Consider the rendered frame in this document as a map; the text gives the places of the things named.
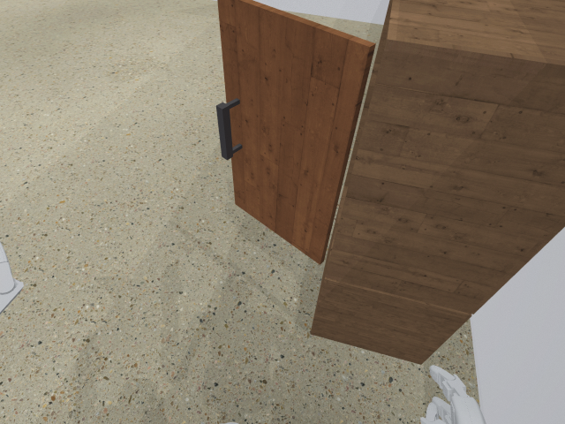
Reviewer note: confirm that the right robot hand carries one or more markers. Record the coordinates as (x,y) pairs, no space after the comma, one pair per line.
(463,409)

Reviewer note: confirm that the left robot hand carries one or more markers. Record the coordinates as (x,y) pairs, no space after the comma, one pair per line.
(9,287)

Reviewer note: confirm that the cupboard door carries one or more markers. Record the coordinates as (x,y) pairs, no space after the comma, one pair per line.
(300,86)

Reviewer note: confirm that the handle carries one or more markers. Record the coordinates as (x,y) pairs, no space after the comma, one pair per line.
(223,117)

